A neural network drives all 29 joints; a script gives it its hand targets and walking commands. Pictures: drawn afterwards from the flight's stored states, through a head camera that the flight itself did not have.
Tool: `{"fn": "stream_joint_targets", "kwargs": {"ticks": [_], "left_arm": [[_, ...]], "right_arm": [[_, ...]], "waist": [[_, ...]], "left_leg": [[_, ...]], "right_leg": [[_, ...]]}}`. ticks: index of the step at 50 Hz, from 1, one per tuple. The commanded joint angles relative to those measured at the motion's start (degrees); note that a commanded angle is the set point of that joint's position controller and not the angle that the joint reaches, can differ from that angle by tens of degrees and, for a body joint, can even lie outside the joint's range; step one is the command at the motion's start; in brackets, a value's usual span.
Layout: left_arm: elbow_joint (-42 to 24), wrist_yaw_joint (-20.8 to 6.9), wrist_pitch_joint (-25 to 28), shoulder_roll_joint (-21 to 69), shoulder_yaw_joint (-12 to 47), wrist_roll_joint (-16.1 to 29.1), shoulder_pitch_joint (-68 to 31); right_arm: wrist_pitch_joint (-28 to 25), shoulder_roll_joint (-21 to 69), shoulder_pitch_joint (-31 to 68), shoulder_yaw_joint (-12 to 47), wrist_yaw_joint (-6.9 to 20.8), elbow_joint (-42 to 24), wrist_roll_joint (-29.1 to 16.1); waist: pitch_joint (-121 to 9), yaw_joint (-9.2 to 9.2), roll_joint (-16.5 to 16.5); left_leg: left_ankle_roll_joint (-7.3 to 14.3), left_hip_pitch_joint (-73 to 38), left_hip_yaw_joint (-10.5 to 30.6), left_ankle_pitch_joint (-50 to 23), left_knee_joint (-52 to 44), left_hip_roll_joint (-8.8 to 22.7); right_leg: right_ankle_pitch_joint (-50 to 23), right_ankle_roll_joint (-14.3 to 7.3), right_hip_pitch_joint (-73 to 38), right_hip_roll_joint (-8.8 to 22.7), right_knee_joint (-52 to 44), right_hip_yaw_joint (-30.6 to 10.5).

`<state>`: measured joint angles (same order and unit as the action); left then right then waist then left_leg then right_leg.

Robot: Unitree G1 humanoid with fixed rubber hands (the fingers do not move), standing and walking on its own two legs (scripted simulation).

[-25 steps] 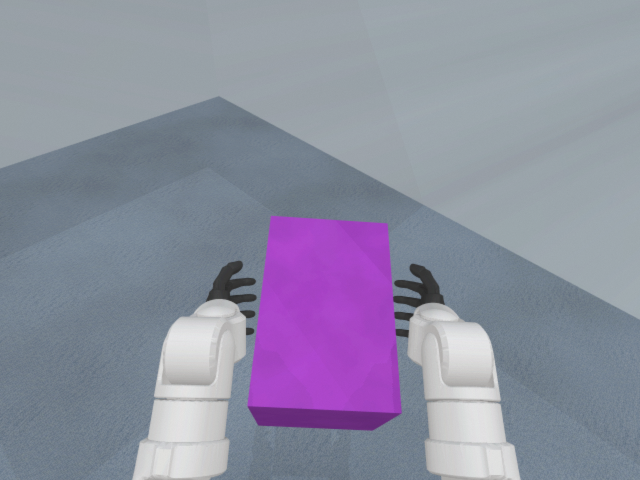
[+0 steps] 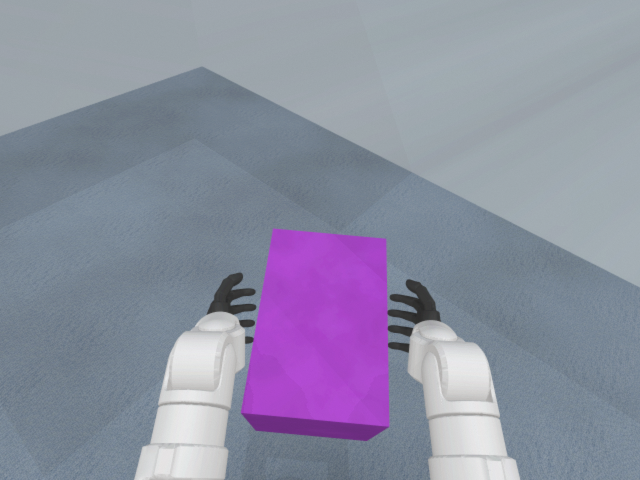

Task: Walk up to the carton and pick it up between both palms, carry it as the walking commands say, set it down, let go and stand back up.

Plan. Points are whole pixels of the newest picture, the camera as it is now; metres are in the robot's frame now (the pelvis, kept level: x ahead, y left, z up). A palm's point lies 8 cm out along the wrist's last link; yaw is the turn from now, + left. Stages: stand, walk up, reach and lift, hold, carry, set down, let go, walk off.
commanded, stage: carry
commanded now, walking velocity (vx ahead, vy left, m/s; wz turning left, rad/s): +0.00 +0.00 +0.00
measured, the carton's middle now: (320, 335) +0.34 +0.00 -0.05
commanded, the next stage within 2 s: hold in 1.72 s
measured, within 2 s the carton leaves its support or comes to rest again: neither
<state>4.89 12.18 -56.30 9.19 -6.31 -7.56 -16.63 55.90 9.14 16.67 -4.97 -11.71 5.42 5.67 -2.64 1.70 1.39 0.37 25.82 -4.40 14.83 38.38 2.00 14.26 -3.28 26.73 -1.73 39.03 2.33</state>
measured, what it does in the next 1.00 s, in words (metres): stands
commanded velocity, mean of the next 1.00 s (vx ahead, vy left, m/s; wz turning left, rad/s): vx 0.00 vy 0.00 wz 0.00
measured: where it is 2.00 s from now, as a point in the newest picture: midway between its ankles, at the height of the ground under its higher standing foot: outside the picture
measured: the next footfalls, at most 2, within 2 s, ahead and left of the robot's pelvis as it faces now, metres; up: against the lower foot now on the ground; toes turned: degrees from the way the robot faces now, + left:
none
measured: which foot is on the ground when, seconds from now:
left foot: down 0.00-1.00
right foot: down 0.00-1.00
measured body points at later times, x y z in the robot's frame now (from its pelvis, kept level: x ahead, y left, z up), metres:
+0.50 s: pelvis -0.01 +0.03 +0.01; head -0.04 +0.02 +0.46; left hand +0.29 +0.15 +0.05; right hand +0.29 -0.11 +0.05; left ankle +0.06 +0.12 -0.72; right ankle +0.06 -0.09 -0.72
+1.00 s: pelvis +0.00 +0.01 +0.01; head +0.00 +0.01 +0.46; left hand +0.31 +0.13 +0.03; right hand +0.30 -0.13 +0.03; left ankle +0.06 +0.12 -0.72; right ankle +0.06 -0.09 -0.72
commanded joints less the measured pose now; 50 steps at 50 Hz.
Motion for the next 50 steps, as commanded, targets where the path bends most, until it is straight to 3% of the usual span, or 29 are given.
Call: {"fn": "stream_joint_targets", "kwargs": {"ticks": [1,3,4,7,8,9,10,12,13,14,18,19,20,21,22,24,29,30,32,33,35,36,37,38,39,40,41,44,50], "left_arm": [[-15.88,-13.10,7.68,52.28,28.68,16.62,-31.82],[-15.60,-13.78,8.82,51.10,30.06,15.68,-32.78],[-13.19,-14.08,9.81,50.32,29.63,14.79,-33.60],[-12.75,-14.83,10.44,53.39,32.34,16.08,-33.04],[-14.07,-14.98,10.43,54.59,33.32,16.75,-34.00],[-8.93,-15.02,10.55,52.73,31.05,14.95,-32.27],[-11.70,-15.11,10.95,53.20,32.48,15.91,-34.70],[-7.69,-15.25,11.04,52.17,31.29,14.70,-33.61],[-9.50,-15.33,10.73,54.51,32.98,15.71,-33.50],[-9.74,-15.24,10.51,54.30,33.08,15.74,-33.43],[-4.12,-15.25,11.08,52.38,29.09,13.38,-32.76],[-3.34,-15.53,11.12,53.56,29.36,13.63,-31.44],[-5.56,-15.54,11.55,54.09,30.12,14.34,-31.92],[-1.30,-15.78,11.65,53.59,28.50,13.00,-31.26],[-4.72,-15.66,12.18,53.44,29.09,13.74,-32.79],[-2.49,-15.81,13.01,52.19,27.50,12.68,-33.48],[-4.72,-16.04,14.62,53.84,29.36,13.74,-33.54],[-1.07,-16.17,15.12,52.34,27.56,12.33,-32.78],[-6.35,-16.23,15.71,54.06,30.49,14.15,-35.07],[-2.56,-16.28,16.36,51.66,28.16,12.63,-33.95],[-4.35,-16.43,16.55,52.89,30.08,13.84,-34.03],[-0.57,-16.61,17.47,50.61,28.08,12.11,-34.28],[-4.44,-16.66,17.55,52.52,30.12,13.83,-33.84],[-4.07,-16.91,17.98,51.76,30.35,14.06,-35.26],[-0.97,-17.21,18.48,51.39,29.62,13.31,-33.97],[-6.80,-17.07,18.13,53.64,32.72,15.32,-34.75],[-0.68,-17.33,17.93,51.78,30.47,12.91,-31.90],[-4.12,-18.25,17.23,55.57,34.21,14.77,-31.74],[-5.23,-19.43,16.74,56.94,34.49,14.57,-34.76]], "right_arm": [[-7.74,51.09,25.55,23.51,12.63,-7.72,-12.95],[-8.76,50.61,23.92,23.27,13.14,-4.43,-11.23],[-9.92,49.46,25.16,22.46,13.50,-2.81,-10.00],[-11.29,50.24,28.45,25.11,13.65,-7.48,-10.58],[-11.22,51.06,29.47,25.80,13.68,-8.69,-10.97],[-11.42,48.70,27.20,23.13,13.66,-3.70,-8.71],[-11.55,49.95,27.91,24.13,13.68,-4.73,-9.29],[-11.76,48.40,26.58,22.60,13.84,-1.30,-7.88],[-11.76,49.67,28.65,24.54,13.87,-5.35,-9.38],[-11.18,50.42,26.40,24.49,13.98,-3.55,-9.25],[-11.67,48.12,29.00,22.73,14.28,-0.42,-8.54],[-11.91,48.36,30.44,24.10,14.33,-2.80,-9.21],[-12.16,49.56,29.95,25.07,14.37,-3.90,-9.85],[-12.37,48.44,30.65,23.80,14.57,-0.98,-8.78],[-12.30,49.85,30.32,24.90,14.73,-1.73,-9.86],[-13.05,49.05,31.03,23.87,15.18,0.84,-9.25],[-14.71,50.69,32.22,26.70,15.71,-2.25,-11.16],[-15.31,48.80,32.15,25.07,15.88,0.40,-9.92],[-15.75,50.98,33.36,27.49,16.19,-3.09,-11.95],[-16.12,49.13,30.65,25.25,16.32,1.93,-10.12],[-16.54,50.21,31.36,27.26,16.38,-0.81,-11.28],[-17.35,47.86,31.29,24.87,16.65,3.45,-9.60],[-17.54,49.60,31.97,27.67,16.60,-1.44,-11.68],[-17.91,49.50,32.00,27.35,16.68,0.21,-11.37],[-18.64,48.36,32.65,27.34,16.90,1.06,-11.05],[-18.21,51.00,32.03,29.88,16.86,-3.15,-12.95],[-18.03,48.71,29.63,27.64,17.24,2.38,-10.56],[-17.22,52.10,32.85,31.83,18.12,-3.59,-11.91],[-16.34,55.63,33.20,32.19,19.40,-1.75,-11.38]], "waist": [[-33.01,-1.51,-6.68],[-28.61,-1.28,-4.27],[-27.06,-1.13,-3.06],[-25.00,-1.10,-1.89],[-24.34,-1.05,-2.31],[-23.79,-1.14,-2.63],[-23.70,-1.09,-2.57],[-22.23,-1.17,-3.95],[-23.11,-1.27,-4.22],[-22.86,-1.27,-4.46],[-23.69,-1.43,-2.68],[-23.00,-1.46,-1.43],[-23.30,-1.39,-2.20],[-22.46,-1.44,-2.45],[-22.94,-1.38,-1.40],[-22.99,-1.30,-0.92],[-26.14,-1.23,-1.22],[-26.76,-1.17,-0.48],[-26.91,-1.12,-2.26],[-27.20,-1.06,-0.73],[-27.15,-1.05,-0.17],[-27.39,-0.96,-0.44],[-28.01,-0.87,-0.29],[-28.96,-0.79,-0.84],[-28.94,-0.81,-0.30],[-28.36,-0.74,-1.24],[-28.28,-0.87,-1.44],[-26.80,-1.06,-0.29],[-26.10,-0.97,-0.38]], "left_leg": [[1.93,-18.48,7.94,-8.08,-7.67,7.15],[2.27,-14.12,7.37,2.69,-10.08,6.77],[2.00,-13.52,7.09,3.65,-11.12,6.97],[1.98,-12.44,7.60,4.27,-12.92,7.50],[1.76,-11.87,7.86,4.34,-13.34,7.60],[1.87,-11.67,8.25,6.11,-14.21,7.83],[1.77,-11.12,8.31,6.96,-14.48,8.02],[1.78,-9.31,9.36,10.77,-16.67,8.75],[1.76,-8.92,9.84,10.84,-17.02,8.79],[1.72,-7.76,9.94,12.06,-17.92,9.06],[1.51,-7.16,8.99,10.74,-16.99,8.57],[1.40,-7.01,8.65,9.80,-16.32,8.23],[1.51,-7.10,9.02,9.84,-16.73,8.26],[1.48,-6.46,8.65,9.78,-16.46,7.99],[1.17,-7.09,8.03,9.41,-15.41,7.47],[1.11,-7.18,7.76,8.52,-14.65,7.14],[1.27,-9.25,7.12,3.74,-13.42,7.14],[1.16,-9.94,6.37,3.12,-12.52,6.79],[1.08,-11.01,5.98,2.60,-11.96,6.53],[1.14,-11.21,5.87,2.59,-11.59,6.31],[1.16,-11.12,5.65,1.76,-10.96,6.17],[1.12,-12.08,5.21,-0.10,-10.40,6.06],[1.28,-12.61,4.95,-1.26,-10.10,6.17],[1.14,-13.40,4.60,-2.52,-9.73,6.28],[1.13,-13.67,4.23,-1.98,-8.99,5.75],[1.03,-13.71,4.38,-2.17,-9.47,5.95],[1.10,-13.95,4.34,-2.28,-9.27,5.92],[1.15,-13.65,4.60,-1.64,-9.47,6.17],[0.90,-13.50,4.48,-1.49,-9.76,6.13]], "right_leg": [[-6.68,1.18,-8.74,7.52,-8.26,-7.95],[3.76,1.21,-7.49,7.08,-12.08,-8.11],[3.36,1.00,-7.19,6.71,-12.38,-8.22],[2.89,1.46,-6.52,6.56,-12.98,-7.90],[2.75,1.58,-5.83,6.76,-12.94,-7.92],[3.85,1.59,-5.00,6.44,-12.61,-7.46],[4.29,1.81,-5.39,6.50,-12.51,-7.13],[4.66,1.90,-5.29,5.69,-10.81,-6.35],[4.09,1.60,-5.71,5.69,-10.39,-6.55],[3.90,1.57,-6.24,5.54,-9.53,-5.98],[3.92,1.36,-6.71,5.90,-10.72,-6.73],[3.76,1.32,-6.86,6.16,-11.36,-7.01],[3.69,1.43,-6.84,6.11,-10.86,-6.75],[3.29,1.42,-6.24,6.34,-11.37,-7.54],[5.12,1.34,-5.75,6.67,-12.34,-8.15],[5.09,1.57,-5.75,6.96,-12.84,-8.41],[-3.17,1.01,-8.16,6.90,-11.06,-8.43],[-3.32,1.06,-8.18,7.23,-11.46,-8.54],[-2.07,0.88,-7.23,7.49,-11.75,-9.10],[-1.45,0.77,-7.21,7.53,-12.02,-9.53],[-3.30,0.66,-8.09,7.75,-11.82,-9.65],[-6.29,0.61,-7.95,7.86,-11.53,-9.70],[-8.03,0.52,-8.13,7.96,-11.20,-9.53],[-11.12,0.65,-9.03,8.12,-10.36,-9.23],[-11.05,0.62,-9.15,8.52,-10.87,-9.75],[-10.50,0.58,-8.65,8.50,-10.40,-9.10],[-10.89,0.36,-8.92,8.74,-10.81,-9.47],[-8.83,0.39,-8.62,9.40,-11.83,-10.18],[-7.06,0.48,-8.96,9.43,-12.30,-9.35]]}}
